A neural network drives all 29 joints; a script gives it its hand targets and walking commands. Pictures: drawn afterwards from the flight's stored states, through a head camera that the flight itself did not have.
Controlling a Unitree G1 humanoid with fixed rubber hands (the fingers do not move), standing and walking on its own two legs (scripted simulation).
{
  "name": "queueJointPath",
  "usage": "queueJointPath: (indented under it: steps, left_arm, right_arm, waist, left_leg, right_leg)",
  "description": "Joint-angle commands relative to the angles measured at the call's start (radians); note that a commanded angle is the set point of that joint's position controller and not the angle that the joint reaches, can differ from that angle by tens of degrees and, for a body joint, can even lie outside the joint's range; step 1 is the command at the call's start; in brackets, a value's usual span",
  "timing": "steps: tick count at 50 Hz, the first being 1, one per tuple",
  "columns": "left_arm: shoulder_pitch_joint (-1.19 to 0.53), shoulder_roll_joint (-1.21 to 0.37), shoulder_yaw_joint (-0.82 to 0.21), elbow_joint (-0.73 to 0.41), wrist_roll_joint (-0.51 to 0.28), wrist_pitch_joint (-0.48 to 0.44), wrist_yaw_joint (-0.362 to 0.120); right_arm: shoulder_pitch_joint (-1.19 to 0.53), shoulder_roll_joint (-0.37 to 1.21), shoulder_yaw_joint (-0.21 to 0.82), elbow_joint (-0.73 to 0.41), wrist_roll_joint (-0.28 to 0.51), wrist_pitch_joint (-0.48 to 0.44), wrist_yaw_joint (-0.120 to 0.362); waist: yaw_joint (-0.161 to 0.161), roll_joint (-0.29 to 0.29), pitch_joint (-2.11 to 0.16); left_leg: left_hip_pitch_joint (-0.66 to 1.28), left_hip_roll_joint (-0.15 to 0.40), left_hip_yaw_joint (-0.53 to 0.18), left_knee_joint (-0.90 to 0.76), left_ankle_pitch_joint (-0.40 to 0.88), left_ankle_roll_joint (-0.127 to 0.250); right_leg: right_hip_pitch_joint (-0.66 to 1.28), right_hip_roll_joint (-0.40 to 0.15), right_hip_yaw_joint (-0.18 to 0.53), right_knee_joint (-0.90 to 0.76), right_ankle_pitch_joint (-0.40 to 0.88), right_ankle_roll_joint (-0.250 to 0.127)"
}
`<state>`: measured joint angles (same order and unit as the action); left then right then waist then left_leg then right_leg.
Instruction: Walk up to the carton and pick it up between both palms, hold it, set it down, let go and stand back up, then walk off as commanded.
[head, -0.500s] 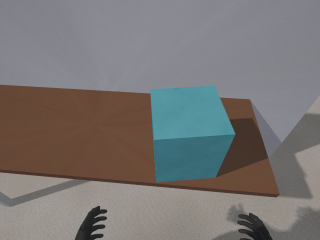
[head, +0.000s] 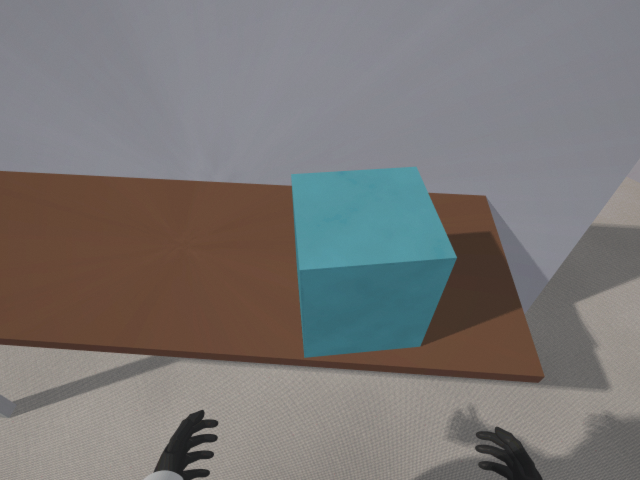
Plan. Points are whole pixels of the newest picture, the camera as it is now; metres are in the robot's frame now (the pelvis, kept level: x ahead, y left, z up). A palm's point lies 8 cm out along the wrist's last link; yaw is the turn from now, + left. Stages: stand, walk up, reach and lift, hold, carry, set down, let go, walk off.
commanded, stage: set down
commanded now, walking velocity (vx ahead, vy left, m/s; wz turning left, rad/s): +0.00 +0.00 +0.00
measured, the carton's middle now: (358, 264) +0.46 -0.03 -0.05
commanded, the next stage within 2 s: let go in 0.34 s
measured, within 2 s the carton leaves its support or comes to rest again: neither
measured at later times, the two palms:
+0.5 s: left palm (176, 479) +0.14 +0.21 -0.09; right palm out of the picture +0.13 -0.24 -0.09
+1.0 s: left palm out of the picture +0.14 +0.25 -0.09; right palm out of the picture +0.13 -0.26 -0.10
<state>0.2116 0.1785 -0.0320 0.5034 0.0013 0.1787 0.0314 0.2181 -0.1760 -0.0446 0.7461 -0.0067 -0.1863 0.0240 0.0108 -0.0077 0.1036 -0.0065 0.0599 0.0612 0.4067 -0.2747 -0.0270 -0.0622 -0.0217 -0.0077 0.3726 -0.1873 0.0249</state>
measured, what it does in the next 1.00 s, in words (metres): stands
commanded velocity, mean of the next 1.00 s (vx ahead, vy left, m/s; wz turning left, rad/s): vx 0.00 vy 0.00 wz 0.00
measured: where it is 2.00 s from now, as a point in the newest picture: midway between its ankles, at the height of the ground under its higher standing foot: outside the picture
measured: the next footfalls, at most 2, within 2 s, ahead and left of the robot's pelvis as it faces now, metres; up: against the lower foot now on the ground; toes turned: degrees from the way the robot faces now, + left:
none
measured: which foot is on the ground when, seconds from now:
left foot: down 0.00-1.00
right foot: down 0.00-1.00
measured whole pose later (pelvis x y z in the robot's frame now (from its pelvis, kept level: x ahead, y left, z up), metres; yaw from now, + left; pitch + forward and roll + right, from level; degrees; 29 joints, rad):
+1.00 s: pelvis +0.01 +0.00 +0.00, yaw +1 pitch -2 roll +0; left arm 0.20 0.27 0.00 0.67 0.03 0.03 0.01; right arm 0.21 -0.26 -0.02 0.79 -0.04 -0.06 0.01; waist 0.01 0.00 0.02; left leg -0.12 0.05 0.05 0.46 -0.30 -0.02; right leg -0.19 -0.04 -0.01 0.47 -0.24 0.02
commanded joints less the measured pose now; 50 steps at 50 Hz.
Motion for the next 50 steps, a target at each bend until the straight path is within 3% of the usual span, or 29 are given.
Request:
queueJointPath:
  steps: [1,4,5,6,7,8,9,10,13,19,20,23,24,26,29,31,32,36,38,39,41,42,43,44,45,46,48,49,50]
  left_arm:
    - [-0.124,0.116,0.025,-0.178,0.002,-0.032,0.017]
    - [-0.106,0.107,0.018,-0.142,-0.016,-0.03,0.017]
    - [-0.11,0.101,0.017,-0.162,-0.01,-0.031,0.022]
    - [-0.107,0.102,0.017,-0.183,-0.018,-0.036,0.022]
    - [-0.1,0.104,0.006,-0.169,-0.02,-0.03,0.02]
    - [-0.096,0.103,0.003,-0.152,-0.029,-0.03,0.015]
    - [-0.094,0.101,0.005,-0.153,-0.02,-0.033,0.02]
    - [-0.105,0.107,0.014,-0.141,-0.026,-0.028,0.013]
    - [-0.09,0.126,0.03,-0.125,-0.038,-0.035,0.003]
    - [-0.116,0.113,0.025,-0.123,-0.007,-0.034,0.013]
    - [-0.111,0.127,0.029,-0.128,-0.021,-0.036,0.004]
    - [-0.119,0.141,0.046,-0.16,-0.008,-0.033,0.007]
    - [-0.11,0.117,0.026,-0.129,-0.003,-0.027,0.008]
    - [-0.107,0.148,0.051,-0.161,-0.016,-0.046,0.007]
    - [-0.084,0.139,0.067,-0.124,0.016,-0.054,0.013]
    - [-0.089,0.148,0.075,-0.177,0.003,-0.071,0.012]
    - [-0.103,0.146,0.072,-0.173,0.023,-0.066,0.019]
    - [-0.088,0.1,0.045,-0.083,0.033,-0.058,0.014]
    - [-0.101,0.108,0.042,-0.136,0.017,-0.063,0.016]
    - [-0.089,0.107,0.033,-0.097,-0.003,-0.067,0.009]
    - [-0.096,0.123,0.046,-0.106,-0.016,-0.073,0.005]
    - [-0.044,0.33,0.129,0.014,0.055,-0.14,0.001]
    - [-0.037,0.292,0.115,0.028,0.044,-0.159,-0.004]
    - [-0.052,0.309,0.115,0.061,0.04,-0.169,-0.007]
    - [-0.04,0.279,0.115,0.067,0.037,-0.186,-0.013]
    - [-0.03,0.282,0.109,0.079,0.037,-0.19,-0.017]
    - [-0.055,0.253,0.094,0.108,0.031,-0.205,-0.017]
    - [-0.054,0.304,0.094,0.13,0.026,-0.213,-0.021]
    - [-0.065,0.289,0.098,0.152,0.033,-0.215,-0.025]
  right_arm:
    - [-0.103,-0.102,-0.046,-0.144,-0.009,-0.025,-0.001]
    - [-0.093,-0.094,-0.059,-0.175,-0.021,-0.014,0.0]
    - [-0.107,-0.11,-0.057,-0.158,-0.021,-0.019,0.001]
    - [-0.095,-0.102,-0.065,-0.197,-0.018,-0.028,0.004]
    - [-0.095,-0.111,-0.059,-0.158,-0.02,-0.021,0.001]
    - [-0.082,-0.115,-0.064,-0.175,-0.029,-0.023,-0.001]
    - [-0.082,-0.123,-0.063,-0.168,-0.028,-0.025,0.001]
    - [-0.07,-0.107,-0.056,-0.173,-0.022,-0.021,-0.002]
    - [-0.058,-0.113,-0.041,-0.205,-0.042,-0.019,-0.009]
    - [-0.081,-0.122,-0.049,-0.141,-0.03,-0.008,0.001]
    - [-0.06,-0.108,-0.048,-0.149,-0.032,-0.005,-0.011]
    - [-0.057,-0.099,-0.03,-0.146,-0.022,-0.002,-0.008]
    - [-0.079,-0.115,-0.044,-0.13,-0.022,-0.002,-0.001]
    - [-0.074,-0.088,-0.03,-0.197,-0.011,-0.02,-0.004]
    - [-0.053,-0.117,-0.012,-0.134,-0.004,-0.033,0.001]
    - [-0.061,-0.11,-0.024,-0.177,0.002,-0.05,0.002]
    - [-0.076,-0.127,-0.031,-0.145,0.001,-0.051,0.01]
    - [-0.08,-0.141,-0.027,-0.09,-0.003,-0.044,0.016]
    - [-0.075,-0.128,-0.033,-0.106,-0.001,-0.045,0.012]
    - [-0.085,-0.128,-0.037,-0.112,-0.014,-0.044,0.01]
    - [-0.086,-0.136,-0.037,-0.131,-0.02,-0.057,0.0]
    - [0.011,-0.346,-0.071,-0.042,-0.036,0.046,-0.029]
    - [0.002,-0.337,-0.072,-0.056,-0.039,0.082,-0.036]
    - [-0.012,-0.335,-0.063,-0.051,-0.028,0.103,-0.038]
    - [-0.021,-0.313,-0.06,-0.052,-0.039,0.12,-0.036]
    - [-0.015,-0.306,-0.055,-0.057,-0.033,0.128,-0.036]
    - [-0.036,-0.305,-0.035,-0.04,-0.017,0.117,-0.024]
    - [-0.019,-0.284,-0.034,-0.033,-0.015,0.124,-0.022]
    - [-0.032,-0.295,-0.034,-0.027,-0.016,0.123,-0.023]
  waist:
    - [-0.002,0.064,-0.056]
    - [0.008,0.016,-0.071]
    - [0.016,0.055,-0.083]
    - [0.007,0.037,-0.106]
    - [0.001,0.045,-0.084]
    - [-0.005,-0.01,-0.089]
    - [0.011,0.011,-0.1]
    - [-0.006,-0.015,-0.089]
    - [0.0,-0.094,-0.1]
    - [0.0,-0.004,-0.05]
    - [-0.01,-0.024,-0.06]
    - [-0.011,0.012,-0.062]
    - [0.003,0.019,-0.06]
    - [0.003,-0.008,-0.104]
    - [0.009,0.021,-0.119]
    - [0.003,0.019,-0.147]
    - [0.006,0.06,-0.149]
    - [0.008,0.047,-0.083]
    - [0.015,0.05,-0.135]
    - [0.001,-0.006,-0.102]
    - [0.011,-0.02,-0.11]
    - [0.016,-0.089,-0.216]
    - [-0.001,-0.088,-0.234]
    - [-0.016,-0.083,-0.222]
    - [0.014,-0.06,-0.179]
    - [0.009,-0.069,-0.226]
    - [0.008,0.02,-0.165]
    - [-0.01,-0.009,-0.174]
    - [-0.009,0.029,-0.163]
  left_leg:
    - [-0.14,-0.052,0.031,-0.095,0.12,-0.002]
    - [-0.165,-0.039,0.024,-0.118,0.044,0.01]
    - [-0.167,-0.032,0.021,-0.111,0.09,0.0]
    - [-0.166,-0.035,0.021,-0.11,0.094,0.002]
    - [-0.14,-0.045,0.037,-0.095,0.116,-0.005]
    - [-0.154,-0.045,0.029,-0.093,0.122,0.005]
    - [-0.132,-0.04,0.025,-0.082,0.14,-0.002]
    - [-0.136,-0.046,0.03,-0.078,0.12,0.002]
    - [-0.141,-0.043,0.037,-0.071,0.145,0.017]
    - [-0.155,-0.041,0.025,-0.104,0.114,0.009]
    - [-0.158,-0.049,0.038,-0.099,0.105,0.005]
    - [-0.133,-0.059,0.038,-0.089,0.136,0.004]
    - [-0.124,-0.061,0.038,-0.091,0.144,0.0]
    - [-0.119,-0.068,0.041,-0.081,0.158,0.012]
    - [-0.104,-0.073,0.034,-0.056,0.213,0.006]
    - [-0.099,-0.073,0.038,-0.068,0.218,0.005]
    - [-0.081,-0.067,0.029,-0.067,0.212,-0.001]
    - [-0.093,-0.056,0.021,-0.073,0.194,-0.001]
    - [-0.079,-0.056,0.031,-0.066,0.2,-0.008]
    - [-0.098,-0.052,0.024,-0.067,0.174,0.003]
    - [-0.107,-0.058,0.029,-0.058,0.249,0.011]
    - [-0.135,0.042,-0.051,0.008,0.344,0.027]
    - [-0.091,0.039,-0.046,0.017,0.243,0.04]
    - [-0.109,0.047,-0.055,0.009,0.249,0.052]
    - [-0.148,0.056,-0.075,-0.001,0.232,0.073]
    - [-0.13,0.057,-0.057,0.011,0.244,0.066]
    - [-0.192,0.053,-0.06,0.014,0.207,0.063]
    - [-0.153,0.048,-0.061,0.001,0.182,0.053]
    - [-0.17,0.054,-0.072,0.006,0.155,0.067]
  right_leg:
    - [0.055,0.043,-0.005,-0.031,0.074,-0.047]
    - [0.058,0.054,-0.015,-0.02,0.027,-0.044]
    - [0.066,0.062,-0.025,0.002,0.059,-0.045]
    - [0.085,0.056,-0.025,-0.002,0.082,-0.047]
    - [0.056,0.047,-0.014,-0.021,0.073,-0.043]
    - [0.06,0.048,-0.016,-0.025,0.086,-0.042]
    - [0.055,0.052,-0.013,-0.021,0.092,-0.044]
    - [0.043,0.048,-0.011,-0.027,0.071,-0.036]
    - [0.053,0.042,-0.005,-0.03,0.097,-0.021]
    - [0.052,0.047,-0.007,-0.024,0.052,-0.039]
    - [0.066,0.043,-0.004,-0.036,0.056,-0.029]
    - [0.042,0.028,0.004,-0.04,0.077,-0.029]
    - [0.031,0.033,-0.001,-0.045,0.072,-0.031]
    - [0.04,0.025,0.011,-0.046,0.113,-0.027]
    - [0.053,0.03,0.014,-0.029,0.181,-0.022]
    - [0.054,0.03,0.009,-0.035,0.172,-0.022]
    - [0.038,0.034,0.011,-0.027,0.161,-0.029]
    - [0.022,0.044,-0.004,-0.029,0.13,-0.039]
    - [0.014,0.043,-0.006,-0.026,0.141,-0.037]
    - [0.01,0.043,-0.001,-0.038,0.111,-0.041]
    - [0.037,0.042,0.009,-0.023,0.196,-0.032]
    - [-0.029,-0.072,0.041,0.08,0.253,-0.053]
    - [-0.051,-0.067,0.041,0.052,0.239,-0.044]
    - [-0.071,-0.059,0.041,0.059,0.188,-0.042]
    - [-0.06,-0.073,0.043,0.067,0.164,-0.057]
    - [-0.06,-0.071,0.047,0.059,0.18,-0.046]
    - [-0.08,-0.09,0.07,0.04,0.219,-0.052]
    - [-0.105,-0.091,0.066,0.058,0.201,-0.06]
    - [-0.093,-0.091,0.069,0.055,0.223,-0.057]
